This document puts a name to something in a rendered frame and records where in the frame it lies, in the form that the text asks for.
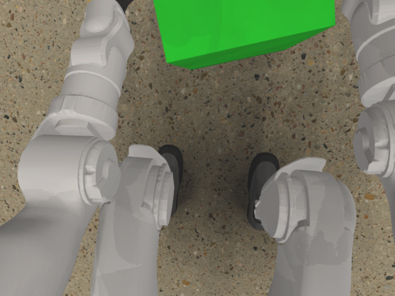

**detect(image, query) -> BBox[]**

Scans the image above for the right robot forearm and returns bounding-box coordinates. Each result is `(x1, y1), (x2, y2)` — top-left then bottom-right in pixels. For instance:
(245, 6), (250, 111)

(341, 0), (395, 107)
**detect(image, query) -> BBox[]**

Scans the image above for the robot right upper arm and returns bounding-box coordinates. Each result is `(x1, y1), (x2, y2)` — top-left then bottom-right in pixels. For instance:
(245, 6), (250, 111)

(353, 100), (395, 245)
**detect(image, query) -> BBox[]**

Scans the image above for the left robot forearm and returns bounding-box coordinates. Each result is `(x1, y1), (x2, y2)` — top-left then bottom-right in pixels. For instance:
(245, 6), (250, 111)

(17, 0), (135, 189)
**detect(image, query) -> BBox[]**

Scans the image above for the robot left foot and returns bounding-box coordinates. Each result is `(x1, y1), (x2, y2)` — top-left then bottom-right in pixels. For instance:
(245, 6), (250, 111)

(158, 145), (183, 217)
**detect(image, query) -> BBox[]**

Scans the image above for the carton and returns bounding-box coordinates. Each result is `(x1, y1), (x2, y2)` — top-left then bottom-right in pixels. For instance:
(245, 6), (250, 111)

(153, 0), (335, 70)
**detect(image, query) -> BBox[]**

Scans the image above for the robot left upper arm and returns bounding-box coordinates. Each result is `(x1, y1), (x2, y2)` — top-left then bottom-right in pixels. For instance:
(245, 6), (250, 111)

(0, 134), (121, 296)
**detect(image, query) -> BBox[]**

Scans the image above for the robot left hand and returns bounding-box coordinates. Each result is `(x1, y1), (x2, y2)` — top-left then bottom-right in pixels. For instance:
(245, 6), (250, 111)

(116, 0), (133, 13)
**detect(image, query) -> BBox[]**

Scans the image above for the left robot thigh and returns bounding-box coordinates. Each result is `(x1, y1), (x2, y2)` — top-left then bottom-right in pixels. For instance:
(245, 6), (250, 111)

(90, 156), (174, 296)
